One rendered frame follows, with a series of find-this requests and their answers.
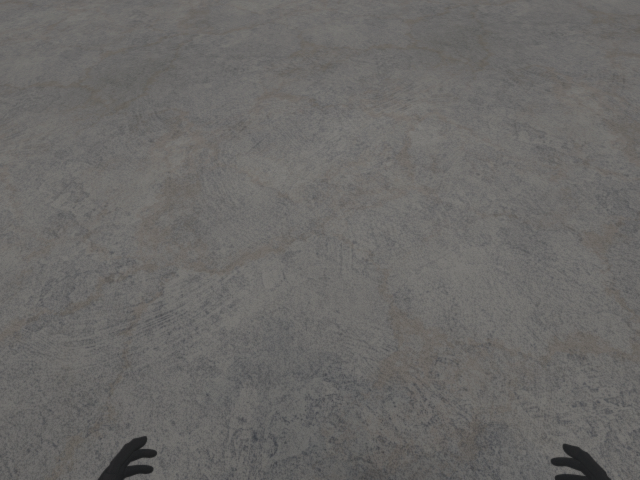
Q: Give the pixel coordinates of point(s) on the robot left hand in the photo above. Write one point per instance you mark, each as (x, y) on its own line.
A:
(119, 469)

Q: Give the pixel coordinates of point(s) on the robot right hand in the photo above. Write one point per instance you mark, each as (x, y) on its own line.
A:
(580, 461)

